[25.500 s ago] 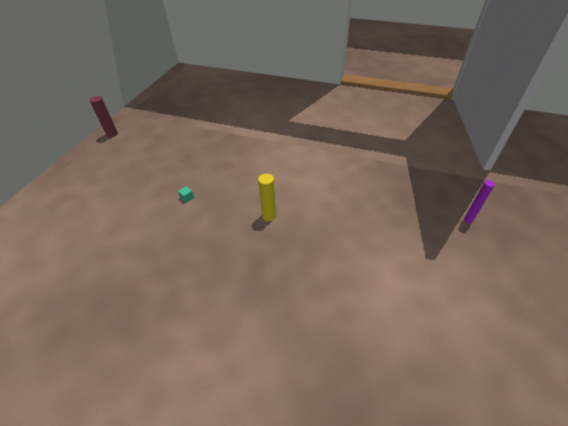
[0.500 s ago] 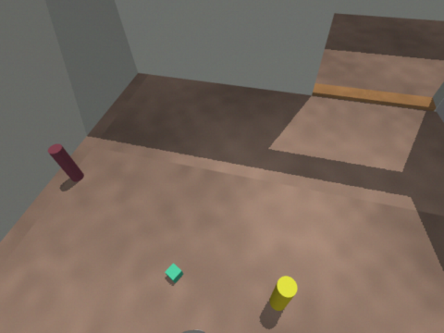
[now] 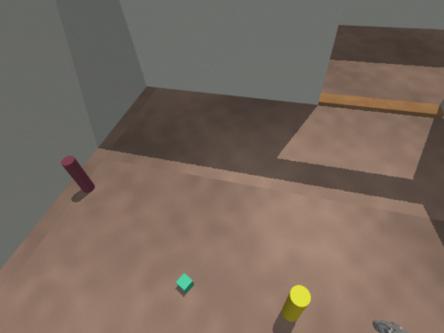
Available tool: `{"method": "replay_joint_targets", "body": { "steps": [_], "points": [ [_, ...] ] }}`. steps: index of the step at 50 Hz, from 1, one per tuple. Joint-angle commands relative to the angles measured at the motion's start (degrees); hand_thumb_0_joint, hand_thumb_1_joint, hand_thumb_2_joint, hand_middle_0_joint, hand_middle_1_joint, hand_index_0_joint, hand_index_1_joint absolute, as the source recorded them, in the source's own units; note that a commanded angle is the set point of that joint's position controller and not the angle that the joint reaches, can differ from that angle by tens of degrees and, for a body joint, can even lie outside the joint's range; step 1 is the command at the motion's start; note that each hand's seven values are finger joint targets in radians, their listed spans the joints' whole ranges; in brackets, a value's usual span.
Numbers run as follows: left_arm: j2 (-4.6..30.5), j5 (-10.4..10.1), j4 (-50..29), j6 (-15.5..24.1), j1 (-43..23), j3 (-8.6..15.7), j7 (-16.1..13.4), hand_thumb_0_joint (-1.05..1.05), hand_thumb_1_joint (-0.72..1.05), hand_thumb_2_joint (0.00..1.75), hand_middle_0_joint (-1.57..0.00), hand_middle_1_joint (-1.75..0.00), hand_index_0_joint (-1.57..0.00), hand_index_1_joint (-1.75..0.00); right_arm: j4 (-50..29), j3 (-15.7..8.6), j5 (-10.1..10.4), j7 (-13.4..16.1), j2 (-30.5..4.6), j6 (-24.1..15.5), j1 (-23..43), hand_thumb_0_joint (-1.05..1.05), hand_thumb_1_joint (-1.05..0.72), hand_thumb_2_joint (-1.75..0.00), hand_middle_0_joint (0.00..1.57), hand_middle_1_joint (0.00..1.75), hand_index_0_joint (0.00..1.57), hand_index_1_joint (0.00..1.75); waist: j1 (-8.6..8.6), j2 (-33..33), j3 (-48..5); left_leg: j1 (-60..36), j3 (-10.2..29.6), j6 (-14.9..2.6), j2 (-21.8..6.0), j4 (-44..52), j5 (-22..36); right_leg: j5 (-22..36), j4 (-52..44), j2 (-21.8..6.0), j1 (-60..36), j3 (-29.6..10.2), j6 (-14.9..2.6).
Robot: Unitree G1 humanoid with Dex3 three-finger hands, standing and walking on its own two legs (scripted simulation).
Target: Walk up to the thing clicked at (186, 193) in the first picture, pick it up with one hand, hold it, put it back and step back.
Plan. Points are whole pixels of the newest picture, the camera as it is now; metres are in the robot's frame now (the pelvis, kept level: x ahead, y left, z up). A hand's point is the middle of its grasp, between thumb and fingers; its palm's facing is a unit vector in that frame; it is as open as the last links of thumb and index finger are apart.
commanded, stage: walk up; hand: left
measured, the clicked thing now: (185, 283) +0.44 +0.24 -0.74
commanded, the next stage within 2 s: stand in 1.00 s
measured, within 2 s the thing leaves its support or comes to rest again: neither
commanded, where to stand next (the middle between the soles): +0.04 +0.02 m, yaw -1 degrees
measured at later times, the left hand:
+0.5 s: hand out of the picture +0.07 +0.26 -0.14, palm faces -0.03 -0.94 -0.33, open 7.3 cm
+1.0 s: hand out of the picture +0.08 +0.25 -0.14, palm faces -0.02 -0.94 -0.34, open 7.3 cm
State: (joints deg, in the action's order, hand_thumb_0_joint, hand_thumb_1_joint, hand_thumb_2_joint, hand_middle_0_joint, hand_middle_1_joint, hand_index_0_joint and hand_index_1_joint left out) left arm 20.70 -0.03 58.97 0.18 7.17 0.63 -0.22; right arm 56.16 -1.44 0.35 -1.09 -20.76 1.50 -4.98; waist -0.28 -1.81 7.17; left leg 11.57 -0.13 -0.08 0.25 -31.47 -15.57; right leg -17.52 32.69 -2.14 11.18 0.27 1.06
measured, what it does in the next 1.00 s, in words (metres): stands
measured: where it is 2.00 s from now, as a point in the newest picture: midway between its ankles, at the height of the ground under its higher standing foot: outside the picture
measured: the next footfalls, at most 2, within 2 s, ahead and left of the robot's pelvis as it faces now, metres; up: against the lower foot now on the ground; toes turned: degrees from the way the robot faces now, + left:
none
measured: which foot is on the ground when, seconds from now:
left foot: down 0.00-1.00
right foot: down 0.00-1.00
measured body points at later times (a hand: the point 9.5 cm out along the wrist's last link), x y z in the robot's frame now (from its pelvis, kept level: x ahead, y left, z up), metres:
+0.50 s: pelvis -0.01 +0.01 +0.02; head +0.00 +0.01 +0.46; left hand +0.07 +0.31 -0.12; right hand +0.07 -0.29 -0.11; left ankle +0.02 +0.12 -0.73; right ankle +0.01 -0.13 -0.73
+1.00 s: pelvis +0.00 +0.00 +0.02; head +0.01 +0.00 +0.47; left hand +0.08 +0.30 -0.12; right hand +0.08 -0.30 -0.12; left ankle +0.02 +0.12 -0.73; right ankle +0.01 -0.13 -0.73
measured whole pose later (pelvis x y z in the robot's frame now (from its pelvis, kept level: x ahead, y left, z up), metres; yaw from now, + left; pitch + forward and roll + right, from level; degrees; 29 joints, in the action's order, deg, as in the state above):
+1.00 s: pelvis +0.00 +0.00 +0.02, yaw -1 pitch -3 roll +0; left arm 19.9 0.3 64.5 0.4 5.5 0.8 0.2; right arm 63.9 -1.0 0.0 -1.1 -19.7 0.7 -4.4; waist 0.1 -0.1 4.2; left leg 7.6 -0.6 0.2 -0.5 -19.4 -9.4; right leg -9.6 18.8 -1.3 6.7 0.0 1.2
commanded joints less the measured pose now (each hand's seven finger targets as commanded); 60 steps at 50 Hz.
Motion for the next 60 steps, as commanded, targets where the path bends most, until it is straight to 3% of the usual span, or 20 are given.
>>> {"method": "replay_joint_targets", "body": {
  "steps": [1, 3, 6, 10, 19, 25, 39, 49, 50, 53, 55, 58, 60],
  "points": [
    [13.00, -0.04, -3.04, 1.95, -3.90, 2.68, -0.42, 0.00, 0.90, 0.90, -0.20, -0.30, -0.20, -0.30, -1.93, -1.89, -0.21, 0.30, -11.49, -2.14, 3.47, 0.00, -0.90, -0.90, 0.20, 0.30, 0.20, 0.30, -0.48, 5.67, -7.97, -3.72, 7.03, -2.60, -6.80, 9.01, 10.12, 9.07, -11.75, -5.22, -1.55, -6.61, -2.96],
    [13.08, -0.08, -2.83, 1.90, -5.27, 2.70, -0.34, 0.00, 0.90, 0.90, -0.20, -0.30, -0.20, -0.30, -0.69, -1.95, -0.38, 0.44, -11.89, -2.27, 2.59, 0.00, -0.90, -0.90, 0.20, 0.30, 0.20, 0.30, 0.17, 3.92, -9.29, -5.06, 6.17, -2.06, -6.42, 10.77, 11.11, 11.74, -11.32, -5.64, -2.97, -6.73, -3.27],
    [12.11, -0.53, -1.13, 1.65, -3.92, 2.33, -0.26, 0.00, 0.90, 0.90, -0.20, -0.30, -0.20, -0.30, 0.77, -1.62, -0.44, 0.47, -11.78, -2.58, 4.15, 0.00, -0.90, -0.90, 0.20, 0.30, 0.20, 0.30, -0.96, -0.04, -8.83, -4.69, 7.08, -2.14, -7.35, 13.23, 11.02, 11.60, -12.75, -4.75, -4.01, -5.47, -2.80],
    [12.19, -0.22, -0.10, 1.47, -4.06, 2.24, -0.17, 0.00, 0.90, 0.90, -0.20, -0.30, -0.20, -0.30, 1.99, -1.54, -0.46, 0.61, -11.63, -2.64, 4.48, 0.00, -0.90, -0.90, 0.20, 0.30, 0.20, 0.30, -0.92, -0.77, -9.47, -4.82, 6.76, -1.89, -7.65, 14.93, 9.95, 11.76, -14.27, -4.69, -5.46, -5.25, -2.71],
    [11.70, 0.22, 2.07, 1.24, -3.92, 2.13, 0.10, 0.00, 0.90, 0.90, -0.20, -0.30, -0.20, -0.30, 3.52, -1.93, -0.89, 0.57, -11.66, -2.51, 4.58, 0.00, -0.90, -0.90, 0.20, 0.30, 0.20, 0.30, -0.30, -1.24, -5.79, -2.22, 7.66, -1.45, -7.80, 18.89, -0.27, 7.10, -16.75, -4.12, -3.19, -5.22, -2.18],
    [11.80, 0.50, 2.40, 1.67, -3.39, 2.23, 0.12, 0.00, 0.90, 0.90, -0.20, -0.30, -0.20, -0.30, 3.71, -1.89, -0.57, 0.52, -11.51, -2.65, 4.22, 0.00, -0.90, -0.90, 0.20, 0.30, 0.20, 0.30, -0.18, 0.61, -8.47, -4.79, 6.32, -1.47, -7.59, 16.94, 4.53, 9.42, -17.45, -4.81, -3.79, -5.50, -2.07],
    [12.02, 0.57, 2.36, 1.88, -3.68, 2.38, -0.21, 0.00, 0.90, 0.90, -0.20, -0.30, -0.20, -0.30, 4.26, -1.79, -0.32, 0.51, -11.11, -2.19, 2.61, 0.00, -0.90, -0.90, 0.20, 0.30, 0.20, 0.30, 0.51, 2.83, -9.05, -6.32, 5.73, -1.25, -6.97, 14.93, 9.42, 12.54, -18.03, -5.23, -3.33, -5.62, -1.93],
    [11.86, 0.46, 2.13, 1.58, -3.45, 2.44, -0.33, 0.00, 0.90, 0.90, -0.20, -0.30, -0.20, -0.30, 4.33, -1.80, -0.38, 0.69, -10.95, -2.24, 3.17, 0.00, -0.90, -0.90, 0.20, 0.30, 0.20, 0.30, 0.11, 1.21, -9.48, -6.43, 5.63, -1.15, -7.33, 15.02, 12.32, 15.02, -16.90, -5.23, -4.24, -5.23, -2.05],
    [11.64, 0.86, 2.64, 1.60, -3.27, 1.79, -0.32, 0.00, 0.90, 0.90, -0.20, -0.30, -0.20, -0.30, 5.17, -1.48, -0.96, 0.84, -10.56, -2.48, 1.91, 0.00, -0.90, -0.90, 0.20, 0.30, 0.20, 0.30, 0.83, 2.27, -10.16, -5.33, 5.68, -1.05, -7.88, 16.82, 7.86, 9.03, -17.59, -5.32, -5.02, -4.91, -1.92],
    [11.88, 0.97, 2.52, 1.39, -3.21, 1.93, -0.09, 0.00, 0.90, 0.90, -0.20, -0.30, -0.20, -0.30, 5.51, -1.76, -1.19, 0.86, -11.40, -2.58, 2.06, 0.00, -0.90, -0.90, 0.20, 0.30, 0.20, 0.30, 0.51, 1.36, -5.86, -1.90, 6.23, -1.04, -7.14, 18.41, -0.80, 0.87, -18.64, -4.78, -2.05, -5.58, -1.97],
    [11.48, 1.04, 2.30, 1.54, -3.14, 1.70, 0.00, 0.00, 0.90, 0.90, -0.20, -0.30, -0.20, -0.30, 5.25, -1.79, -1.14, 0.83, -11.62, -2.88, 2.73, 0.00, -0.90, -0.90, 0.20, 0.30, 0.20, 0.30, 0.26, 0.93, -6.04, -2.73, 6.17, -1.26, -7.51, 17.98, 3.05, 4.02, -17.87, -5.04, -2.30, -5.38, -2.16],
    [11.65, 0.85, 1.99, 2.19, -2.80, 1.63, -0.02, 0.00, 0.90, 0.90, -0.20, -0.30, -0.20, -0.30, 5.18, -1.76, -0.99, 0.89, -11.47, -3.38, 2.47, 0.00, -0.90, -0.90, 0.20, 0.30, 0.20, 0.30, 0.22, 1.56, -9.30, -5.53, 5.79, -1.06, -7.92, 16.18, 13.36, 13.11, -17.07, -5.74, -4.75, -5.55, -2.08],
    [11.97, 0.68, 1.97, 2.40, -2.95, 1.67, -0.08, 0.00, 0.90, 0.90, -0.20, -0.30, -0.20, -0.30, 5.49, -1.69, -0.94, 1.03, -11.54, -3.57, 1.74, 0.00, -0.90, -0.90, 0.20, 0.30, 0.20, 0.30, 0.60, 1.42, -10.26, -6.47, 5.42, -1.01, -8.02, 15.48, 16.31, 16.80, -16.64, -5.89, -6.01, -5.50, -2.03]
  ]
}}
